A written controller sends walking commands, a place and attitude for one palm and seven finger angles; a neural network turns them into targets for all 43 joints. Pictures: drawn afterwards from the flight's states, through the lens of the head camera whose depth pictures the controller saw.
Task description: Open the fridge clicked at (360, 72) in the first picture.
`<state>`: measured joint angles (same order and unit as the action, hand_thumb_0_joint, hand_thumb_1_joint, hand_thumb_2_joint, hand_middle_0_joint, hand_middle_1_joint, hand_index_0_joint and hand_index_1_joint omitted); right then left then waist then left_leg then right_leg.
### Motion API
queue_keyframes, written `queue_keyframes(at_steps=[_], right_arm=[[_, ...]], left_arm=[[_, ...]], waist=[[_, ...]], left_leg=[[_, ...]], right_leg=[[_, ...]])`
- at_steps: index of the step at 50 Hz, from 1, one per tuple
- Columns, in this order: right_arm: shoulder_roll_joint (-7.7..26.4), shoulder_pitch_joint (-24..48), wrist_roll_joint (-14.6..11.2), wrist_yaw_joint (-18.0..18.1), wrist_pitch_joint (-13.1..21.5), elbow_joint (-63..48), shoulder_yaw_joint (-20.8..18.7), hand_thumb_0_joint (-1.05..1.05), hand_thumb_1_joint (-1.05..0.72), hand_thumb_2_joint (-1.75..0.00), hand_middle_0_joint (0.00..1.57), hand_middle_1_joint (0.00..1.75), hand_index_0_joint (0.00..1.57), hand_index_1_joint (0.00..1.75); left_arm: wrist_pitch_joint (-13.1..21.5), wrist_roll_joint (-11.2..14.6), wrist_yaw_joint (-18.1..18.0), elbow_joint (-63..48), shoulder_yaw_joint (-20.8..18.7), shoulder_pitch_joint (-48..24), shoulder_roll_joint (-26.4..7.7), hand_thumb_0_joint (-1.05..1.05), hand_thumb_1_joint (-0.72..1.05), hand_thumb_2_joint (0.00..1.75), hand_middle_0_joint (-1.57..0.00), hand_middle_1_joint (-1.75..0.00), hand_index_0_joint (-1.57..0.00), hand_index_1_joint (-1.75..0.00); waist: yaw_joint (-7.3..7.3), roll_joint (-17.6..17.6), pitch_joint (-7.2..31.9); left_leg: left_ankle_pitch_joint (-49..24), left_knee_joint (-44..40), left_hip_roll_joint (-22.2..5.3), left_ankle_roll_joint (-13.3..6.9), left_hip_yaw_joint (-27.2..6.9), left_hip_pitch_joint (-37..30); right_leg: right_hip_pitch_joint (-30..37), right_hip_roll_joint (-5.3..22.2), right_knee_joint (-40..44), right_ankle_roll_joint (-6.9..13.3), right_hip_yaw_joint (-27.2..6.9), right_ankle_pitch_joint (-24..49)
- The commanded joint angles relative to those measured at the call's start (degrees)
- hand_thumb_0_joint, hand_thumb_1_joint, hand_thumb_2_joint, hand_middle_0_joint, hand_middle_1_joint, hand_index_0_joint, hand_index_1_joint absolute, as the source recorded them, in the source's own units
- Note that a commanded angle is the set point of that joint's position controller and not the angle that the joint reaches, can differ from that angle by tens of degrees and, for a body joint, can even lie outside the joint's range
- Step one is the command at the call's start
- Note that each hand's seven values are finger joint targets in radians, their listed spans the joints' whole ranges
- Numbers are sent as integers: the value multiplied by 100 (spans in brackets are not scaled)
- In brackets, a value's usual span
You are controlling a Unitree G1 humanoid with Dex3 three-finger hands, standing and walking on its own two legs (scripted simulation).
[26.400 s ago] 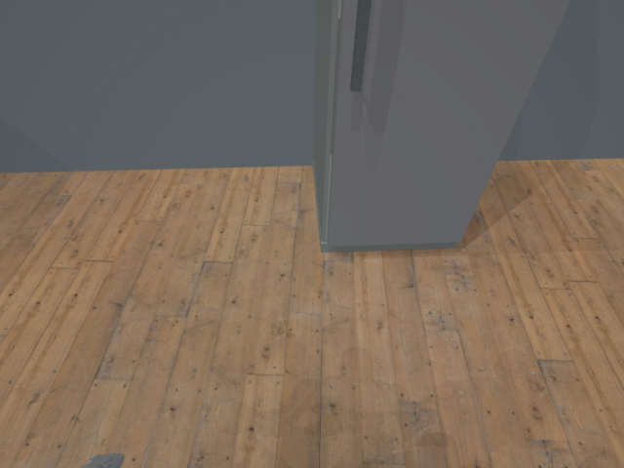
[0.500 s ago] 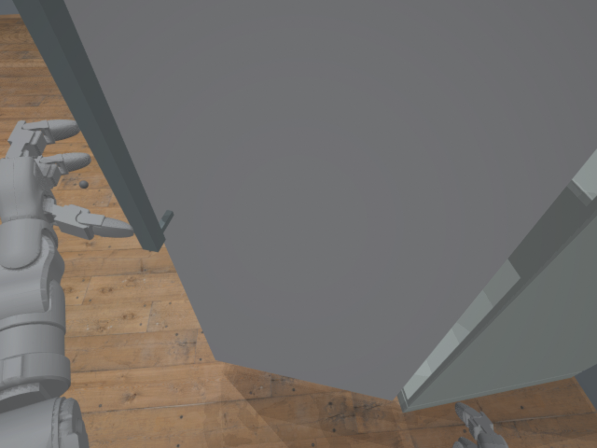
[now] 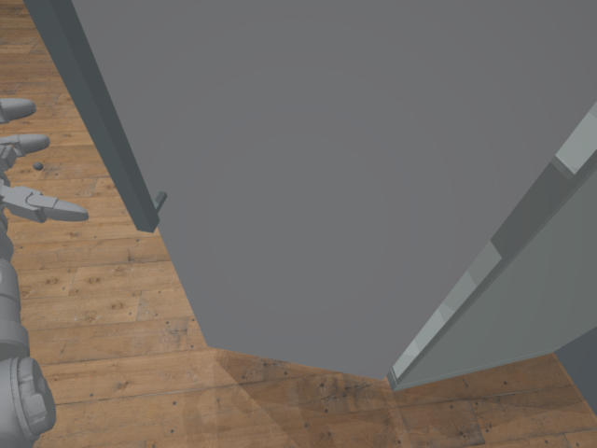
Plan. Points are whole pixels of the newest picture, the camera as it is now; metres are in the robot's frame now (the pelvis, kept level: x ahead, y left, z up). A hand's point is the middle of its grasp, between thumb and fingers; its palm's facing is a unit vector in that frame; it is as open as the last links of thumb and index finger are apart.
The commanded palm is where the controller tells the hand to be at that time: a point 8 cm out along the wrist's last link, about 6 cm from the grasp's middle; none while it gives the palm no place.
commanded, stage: slip the hand off the handle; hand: left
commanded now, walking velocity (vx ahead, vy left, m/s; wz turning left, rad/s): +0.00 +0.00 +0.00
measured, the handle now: (97, 70) +0.45 +0.24 +0.27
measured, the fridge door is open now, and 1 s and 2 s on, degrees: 67 67 67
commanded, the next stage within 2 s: draw the hand back to the body in 0.58 s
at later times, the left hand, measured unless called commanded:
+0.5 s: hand out of the picture +0.31 +0.34 +0.16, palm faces +0.40 -0.91 -0.15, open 14.7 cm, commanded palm +0.27 +0.37 +0.17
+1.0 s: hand out of the picture +0.26 +0.30 +0.18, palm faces +0.12 -0.99 -0.05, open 14.7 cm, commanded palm +0.22 +0.34 +0.17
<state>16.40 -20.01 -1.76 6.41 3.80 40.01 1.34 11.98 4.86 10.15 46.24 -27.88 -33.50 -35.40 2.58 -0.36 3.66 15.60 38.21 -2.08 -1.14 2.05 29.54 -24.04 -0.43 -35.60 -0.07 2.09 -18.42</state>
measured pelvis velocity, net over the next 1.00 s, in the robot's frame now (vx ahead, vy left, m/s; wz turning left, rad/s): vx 0.01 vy -0.01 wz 0.03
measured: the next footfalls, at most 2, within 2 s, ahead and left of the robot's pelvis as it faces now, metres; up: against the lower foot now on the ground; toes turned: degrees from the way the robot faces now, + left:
none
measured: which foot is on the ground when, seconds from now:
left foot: down 0.00-1.00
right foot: down 0.00-1.00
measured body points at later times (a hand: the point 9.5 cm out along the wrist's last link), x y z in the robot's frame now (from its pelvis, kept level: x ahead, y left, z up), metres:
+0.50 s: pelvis +0.01 +0.00 +0.00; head +0.01 +0.00 +0.45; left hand +0.28 +0.39 +0.17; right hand +0.18 -0.24 -0.08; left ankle +0.04 +0.11 -0.72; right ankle -0.01 -0.12 -0.72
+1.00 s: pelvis +0.01 -0.01 +0.01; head -0.02 -0.02 +0.46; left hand +0.25 +0.35 +0.18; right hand +0.19 -0.24 -0.06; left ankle +0.04 +0.11 -0.72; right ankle -0.01 -0.12 -0.72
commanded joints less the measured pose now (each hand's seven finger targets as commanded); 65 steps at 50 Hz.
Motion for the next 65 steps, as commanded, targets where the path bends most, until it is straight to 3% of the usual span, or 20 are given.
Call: queue_keyframes(at_steps=[1, 3, 7, 16, 21, 26, 29, 32, 35, 36, 37, 42, 45, 49, 52, 56, 60, 61, 62, 65], right_arm=[[916, 175, -11, 39, 245, -787, -337, 0, -90, -90, 20, 30, 20, 30], [930, 211, -23, 45, 242, -846, -344, 0, -90, -90, 20, 30, 20, 30], [876, 312, -3, 63, 291, -962, -349, 0, -90, -90, 20, 30, 20, 30], [727, 662, -62, 141, 486, -1060, -273, 0, -90, -90, 20, 30, 20, 30], [687, 788, -96, 194, 579, -1074, -242, 0, -90, -90, 20, 30, 20, 30], [603, 984, -91, 211, 713, -1118, -203, 0, -90, -90, 20, 30, 20, 30], [587, 1054, -89, 222, 781, -1118, -197, 0, -90, -90, 20, 30, 20, 30], [560, 1166, -106, 254, 824, -1078, -141, 0, -90, -90, 20, 30, 20, 30], [585, 1158, -81, 312, 859, -978, -135, 0, -90, -90, 20, 30, 20, 30], [686, 1176, -204, 345, 895, -981, -75, 0, -90, -90, 20, 30, 20, 30], [634, 1296, -271, 405, 933, -1063, -50, 0, -90, -90, 20, 30, 20, 30], [580, 1387, -284, 391, 1124, -1272, 66, 0, -90, -90, 20, 30, 20, 30], [575, 1368, -263, 243, 1224, -1393, 22, 0, -90, -90, 20, 30, 20, 30], [589, 1391, -323, 166, 1281, -1450, -10, 0, -90, -90, 20, 30, 20, 30], [616, 1384, -328, 170, 1331, -1456, -46, 0, -90, -90, 20, 30, 20, 30], [605, 1443, -299, 243, 1450, -1421, -36, 0, -90, -90, 20, 30, 20, 30], [575, 1437, -270, 280, 1590, -1279, -23, 0, -90, -90, 20, 30, 20, 30], [605, 1316, 26, 123, 1508, -1076, -96, 0, -90, -90, 20, 30, 20, 30], [519, 1371, 21, 78, 1498, -1063, -85, 0, -90, -90, 20, 30, 20, 30], [524, 1490, 22, 39, 1358, -1000, -168, 0, -90, -90, 20, 30, 20, 30]], left_arm=[[397, 323, 95, -1401, -377, -1372, -1666, 0, -55, 20, -25, -115, -25, -115], [307, 390, 87, -1584, -613, -1156, -1855, 0, -55, 20, -25, -115, -25, -115], [291, 359, -18, -2464, -784, -988, -1988, 0, -55, 20, -25, -115, -25, -115], [-71, 652, 88, -3504, -627, 107, -1400, 0, -55, 20, -25, -115, -25, -115], [-336, 791, 156, -3721, -620, 625, -1195, 0, -55, 20, -25, -115, -25, -115], [-307, 830, 221, -4446, -381, 728, -919, 0, -55, 20, -25, -115, -25, -115], [-361, 935, 225, -4557, -502, 1356, -847, 0, -55, 20, -25, -115, -25, -115], [-435, 933, 207, -4790, -357, 910, -785, 0, -55, 20, -25, -115, -25, -115], [-488, 871, 150, -4568, -457, 819, -929, 0, -55, 20, -25, -115, -25, -115], [-783, 1426, 811, -4006, -206, 1086, -659, 0, -55, 20, -25, -115, -25, -115], [-870, 1570, 1157, -4328, -300, 737, -890, 0, -55, 20, -25, -115, -25, -115], [-1212, 1804, 2076, -4270, -618, 1006, -1404, 0, -55, 20, -25, -115, -25, -115], [-1235, 1923, 1926, -4259, -1005, 1818, -1402, 0, -55, 20, -25, -115, -25, -115], [-1423, 1978, 1808, -4210, -754, 2050, -984, 0, -55, 20, -25, -115, -25, -115], [-1472, 1925, 1743, -4561, -754, 2143, -1011, 0, -55, 20, -25, -115, -25, -115], [-1295, 1899, 1649, -5350, -784, 1775, -1144, 0, -51, 22, -25, -113, -25, -113], [-1224, 1887, 1559, -5337, -793, 2188, -1006, 0, -37, 29, -24, -104, -24, -104], [-841, 831, 306, -5888, -759, 1895, -1423, 0, -33, 31, -24, -102, -24, -102], [-806, 748, -209, -5483, -211, 2714, -438, 0, -30, 32, -24, -100, -24, -100], [-565, 425, -1068, -6296, -71, 3371, -139, 0, -19, 37, -24, -94, -24, -94]], waist=[[-214, -405, 1499], [-274, -310, 1464], [-322, -678, 1652], [-361, -791, 1390], [-372, -522, 1117], [-389, -774, 1233], [-456, -528, 1108], [-409, -732, 969], [-410, -549, 859], [-232, -700, 1208], [-341, -642, 1248], [-472, -690, 885], [-644, -396, 760], [-560, -355, 474], [-540, -294, 562], [-521, -660, 663], [-552, -460, 519], [-642, -371, -100], [-479, -350, -329], [-623, -466, 146]], left_leg=[[-748, -508, 98, -137, -296, -1430], [-623, -529, 115, -153, -245, -1272], [-762, -521, 117, -166, -229, -1475], [-918, -577, 103, -122, -275, -1657], [-962, -599, 111, -97, -288, -1665], [-1176, -588, 129, -57, -333, -1977], [-1169, -621, 137, -45, -338, -1920], [-1042, -669, 147, -29, -354, -1935], [-920, -675, 157, -55, -338, -1867], [-923, -779, 127, -43, -369, -2150], [-957, -776, 139, -72, -391, -2188], [-1136, -875, 212, -125, -460, -2218], [-1121, -884, 203, -113, -428, -2037], [-672, -908, 177, -100, -384, -1879], [-645, -855, 160, -123, -346, -1895], [-532, -872, 153, -125, -398, -2076], [-418, -917, 124, -137, -427, -2050], [-422, -930, 187, -145, -395, -1656], [-199, -1077, 113, -76, -359, -1759], [14, -1294, 64, -94, -312, -2019]], right_leg=[[-82, -154, 556, 130, -28, 702], [-3, -148, 566, 104, -40, 638], [63, -167, 528, 122, -64, 684], [112, -158, 534, 120, 17, 882], [86, -142, 588, 107, 53, 975], [141, -119, 558, 135, 65, 1089], [217, -113, 587, 113, 100, 1134], [161, -86, 629, 121, 85, 1037], [188, -58, 708, 119, 53, 957], [619, 2, 794, 149, 6, 1167], [766, 15, 846, 137, -9, 1284], [885, 24, 962, 132, 2, 1496], [929, 4, 986, 122, 30, 1428], [623, 26, 1064, 59, -20, 926], [613, 66, 1086, 18, -90, 863], [615, 66, 1124, 36, -135, 631], [627, 56, 1189, 32, -119, 488], [454, 159, 1610, 72, -244, 374], [388, 189, 1625, 80, -160, 168], [842, 220, 1517, 98, -135, 148]])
